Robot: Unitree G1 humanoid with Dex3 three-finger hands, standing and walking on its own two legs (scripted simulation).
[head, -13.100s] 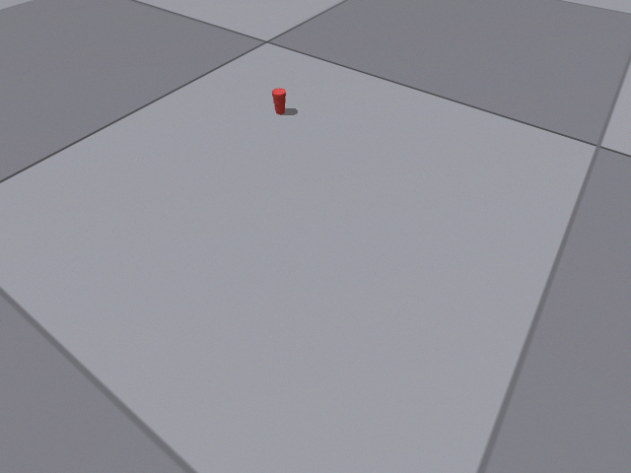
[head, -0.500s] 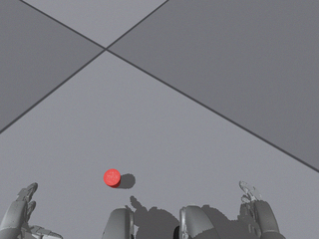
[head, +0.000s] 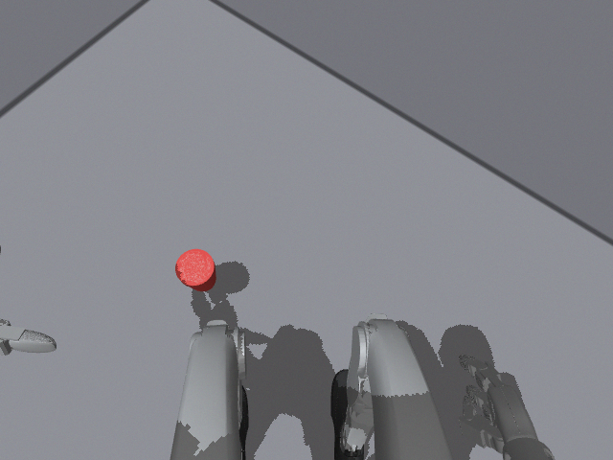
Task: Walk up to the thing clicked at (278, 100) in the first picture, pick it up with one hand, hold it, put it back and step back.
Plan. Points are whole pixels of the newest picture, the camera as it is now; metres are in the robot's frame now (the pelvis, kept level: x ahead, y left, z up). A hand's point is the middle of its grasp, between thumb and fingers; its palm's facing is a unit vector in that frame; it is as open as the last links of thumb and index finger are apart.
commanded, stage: go down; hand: left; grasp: from the side
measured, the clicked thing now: (199, 274) +0.44 +0.21 -0.44
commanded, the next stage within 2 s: approach in 1.40 s
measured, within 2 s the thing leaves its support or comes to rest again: neither
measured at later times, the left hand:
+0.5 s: hand (19, 278) +0.35 +0.38 -0.10, palm faces +0.11 -0.98 -0.18, open 17.1 cm
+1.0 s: hand (22, 271) +0.37 +0.39 -0.13, palm faces +0.10 -0.98 -0.14, open 17.3 cm
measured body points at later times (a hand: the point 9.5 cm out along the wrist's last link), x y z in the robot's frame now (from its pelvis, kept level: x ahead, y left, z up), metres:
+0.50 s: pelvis -0.02 +0.00 -0.08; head +0.19 +0.05 +0.32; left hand +0.34 +0.43 -0.09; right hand +0.14 -0.28 -0.18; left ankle +0.07 +0.12 -0.47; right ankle +0.09 -0.13 -0.47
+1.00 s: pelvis -0.02 +0.00 -0.12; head +0.18 +0.06 +0.28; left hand +0.36 +0.44 -0.11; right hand +0.13 -0.28 -0.22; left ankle +0.07 +0.12 -0.47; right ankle +0.09 -0.13 -0.47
